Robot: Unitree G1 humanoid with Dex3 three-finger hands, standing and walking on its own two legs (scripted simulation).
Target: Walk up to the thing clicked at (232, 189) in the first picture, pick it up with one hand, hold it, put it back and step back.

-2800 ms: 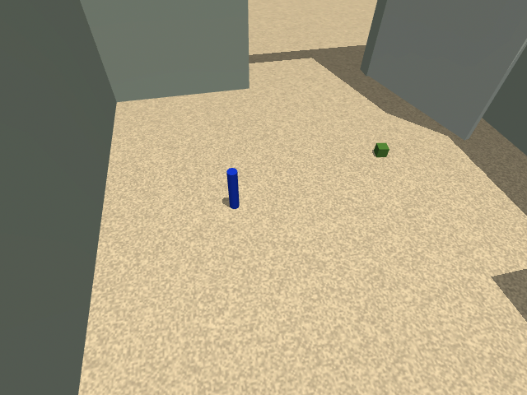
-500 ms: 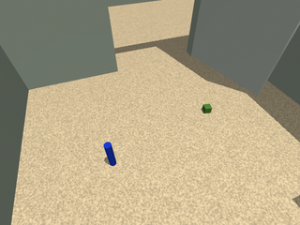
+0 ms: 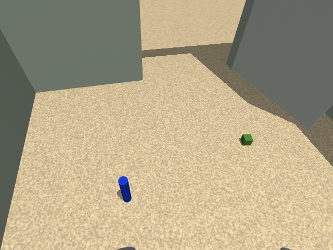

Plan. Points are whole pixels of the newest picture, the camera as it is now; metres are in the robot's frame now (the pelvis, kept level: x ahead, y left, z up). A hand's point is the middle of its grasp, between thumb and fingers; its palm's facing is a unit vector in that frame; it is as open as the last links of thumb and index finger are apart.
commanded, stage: walk up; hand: left
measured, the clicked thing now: (125, 190) +0.52 +0.22 -0.63
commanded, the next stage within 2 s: stand in 1.74 s
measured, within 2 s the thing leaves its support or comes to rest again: neither
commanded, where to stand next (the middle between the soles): +0.24 -0.01 m, yaw -1 degrees
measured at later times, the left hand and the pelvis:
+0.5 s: hand (71, 223) +0.21 +0.25 -0.11, palm faces -0.06 -0.89 -0.46, open 7.4 cm; pelvis +0.13 -0.03 +0.01, yaw -1 degrees
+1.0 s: hand (77, 219) +0.23 +0.25 -0.14, palm faces -0.02 -0.94 -0.34, open 7.4 cm; pelvis +0.16 -0.01 +0.02, yaw -1 degrees
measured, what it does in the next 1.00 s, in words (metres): walks ahead: right foot, then left foot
